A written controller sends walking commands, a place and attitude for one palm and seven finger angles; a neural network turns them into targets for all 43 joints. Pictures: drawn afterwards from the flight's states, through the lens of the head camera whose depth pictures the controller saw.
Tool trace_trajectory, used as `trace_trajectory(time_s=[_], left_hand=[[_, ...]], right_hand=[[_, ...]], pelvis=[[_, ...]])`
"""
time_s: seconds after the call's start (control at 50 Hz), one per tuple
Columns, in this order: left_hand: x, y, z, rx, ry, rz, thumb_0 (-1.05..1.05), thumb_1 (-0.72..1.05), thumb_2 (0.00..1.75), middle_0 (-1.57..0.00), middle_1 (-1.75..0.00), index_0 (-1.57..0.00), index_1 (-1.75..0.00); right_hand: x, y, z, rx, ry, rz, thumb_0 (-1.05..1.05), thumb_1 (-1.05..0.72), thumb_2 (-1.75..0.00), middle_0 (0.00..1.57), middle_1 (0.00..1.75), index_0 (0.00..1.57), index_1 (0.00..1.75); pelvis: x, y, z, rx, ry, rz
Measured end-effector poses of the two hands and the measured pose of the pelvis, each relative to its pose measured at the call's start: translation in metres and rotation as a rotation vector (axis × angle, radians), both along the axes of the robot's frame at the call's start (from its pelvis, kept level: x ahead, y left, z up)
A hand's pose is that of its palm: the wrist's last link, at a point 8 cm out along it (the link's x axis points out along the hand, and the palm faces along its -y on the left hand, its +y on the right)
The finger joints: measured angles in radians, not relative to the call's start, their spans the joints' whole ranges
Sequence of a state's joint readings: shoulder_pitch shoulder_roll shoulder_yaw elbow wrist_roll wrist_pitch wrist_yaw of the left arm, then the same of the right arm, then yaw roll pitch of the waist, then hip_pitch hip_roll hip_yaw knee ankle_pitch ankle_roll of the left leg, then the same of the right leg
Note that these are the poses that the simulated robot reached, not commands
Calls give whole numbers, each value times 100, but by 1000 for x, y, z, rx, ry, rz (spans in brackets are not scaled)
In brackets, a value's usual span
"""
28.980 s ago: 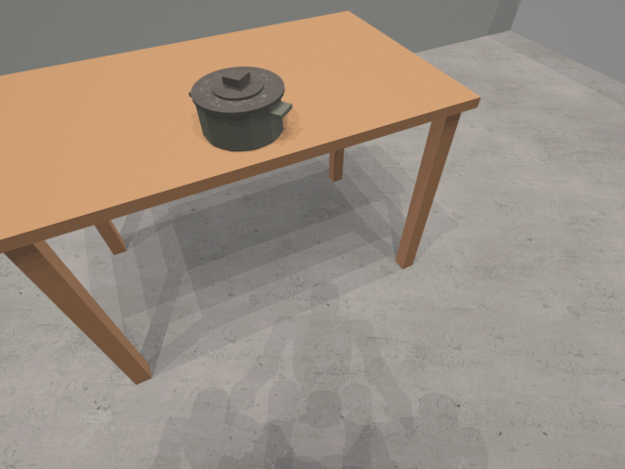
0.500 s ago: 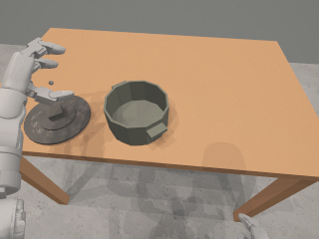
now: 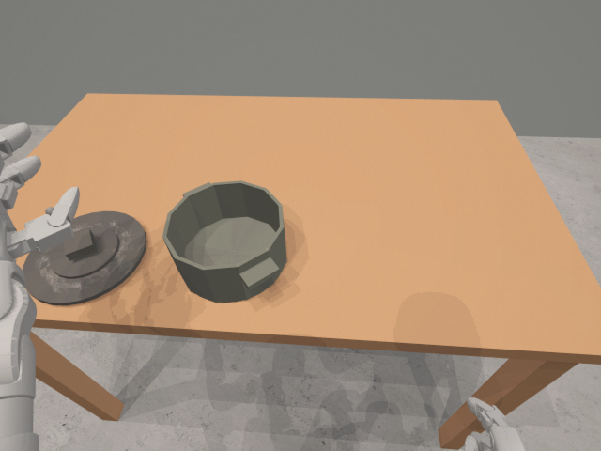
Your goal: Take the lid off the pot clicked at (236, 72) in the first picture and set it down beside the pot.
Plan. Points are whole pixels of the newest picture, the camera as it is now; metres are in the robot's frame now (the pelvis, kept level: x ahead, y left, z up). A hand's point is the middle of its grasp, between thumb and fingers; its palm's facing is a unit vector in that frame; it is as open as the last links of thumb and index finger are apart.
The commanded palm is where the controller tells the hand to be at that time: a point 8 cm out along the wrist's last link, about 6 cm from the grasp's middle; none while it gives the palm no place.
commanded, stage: draw the hand back to the body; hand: left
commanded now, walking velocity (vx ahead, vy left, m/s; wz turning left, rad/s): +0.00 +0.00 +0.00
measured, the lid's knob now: (79, 244) +0.41 +0.42 +0.01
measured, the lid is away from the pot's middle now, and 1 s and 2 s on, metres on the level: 0.26 0.26 0.26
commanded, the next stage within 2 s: step back with the hand held close in 1.14 s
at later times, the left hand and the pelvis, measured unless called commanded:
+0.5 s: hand (46, 272) +0.23 +0.27 +0.19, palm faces +0.51 -0.82 -0.27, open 7.5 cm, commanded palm +0.18 +0.30 +0.20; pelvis -0.02 -0.01 +0.00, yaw +0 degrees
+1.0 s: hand (28, 349) +0.16 +0.25 +0.18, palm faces +0.42 -0.84 -0.33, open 7.4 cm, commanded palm +0.11 +0.29 +0.19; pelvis -0.02 +0.01 +0.00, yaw +0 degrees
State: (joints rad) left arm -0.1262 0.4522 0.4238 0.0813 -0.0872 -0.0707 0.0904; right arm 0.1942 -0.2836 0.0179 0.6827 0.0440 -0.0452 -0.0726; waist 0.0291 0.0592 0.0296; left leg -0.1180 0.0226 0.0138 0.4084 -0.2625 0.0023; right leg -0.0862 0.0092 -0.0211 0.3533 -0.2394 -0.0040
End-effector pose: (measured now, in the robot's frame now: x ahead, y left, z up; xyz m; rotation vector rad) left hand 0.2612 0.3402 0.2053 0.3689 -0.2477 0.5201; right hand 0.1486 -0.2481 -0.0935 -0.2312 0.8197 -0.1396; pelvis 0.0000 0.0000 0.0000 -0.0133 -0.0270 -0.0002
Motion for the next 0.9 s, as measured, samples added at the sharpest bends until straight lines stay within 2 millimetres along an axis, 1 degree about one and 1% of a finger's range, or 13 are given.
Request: trace_trajectory(time_s=[0.12, 0.2, 0.3, 0.42, 0.66, 0.9], left_hand=[[-18, -12, -2, -7, 0, 4, 1, 50, 81, -28, -53, -28, -52], [-29, -18, -4, -12, 0, 2, 1, 60, 83, -26, -47, -26, -47], [-44, -25, -6, -13, -7, -5, 1, 71, 86, -24, -41, -24, -40], [-62, -31, -7, -5, -18, -18, 2, 82, 89, -22, -34, -22, -34], [-95, -39, -10, 19, -18, -64, 2, 88, 90, -21, -31, -21, -30], [-127, -44, -17, 39, 22, -107, 2, 89, 90, -21, -31, -21, -30]], right_hand=[[15, 0, 5, 22, -60, 20, 1, -90, -90, 20, 30, 20, 30], [20, 3, 9, 34, -93, 32, 1, -90, -90, 21, 30, 20, 30], [21, 6, 12, 42, -116, 44, 1, -90, -90, 21, 30, 20, 30], [17, 9, 12, 42, -124, 49, 1, -90, -90, 21, 30, 20, 30], [6, 19, 15, 34, -138, 53, 1, -90, -90, 21, 30, 20, 30], [9, 40, 22, 39, -171, 84, 1, -90, -90, 21, 30, 20, 30]], pelvis=[[-3, -9, 0, 3, -17, 1], [-6, -13, 0, 4, -28, 1], [-10, -15, 0, 4, -38, 1], [-14, -14, 1, 4, -47, -1], [-21, -5, 1, 2, -65, -4], [-24, 7, 0, -2, -69, -3]])
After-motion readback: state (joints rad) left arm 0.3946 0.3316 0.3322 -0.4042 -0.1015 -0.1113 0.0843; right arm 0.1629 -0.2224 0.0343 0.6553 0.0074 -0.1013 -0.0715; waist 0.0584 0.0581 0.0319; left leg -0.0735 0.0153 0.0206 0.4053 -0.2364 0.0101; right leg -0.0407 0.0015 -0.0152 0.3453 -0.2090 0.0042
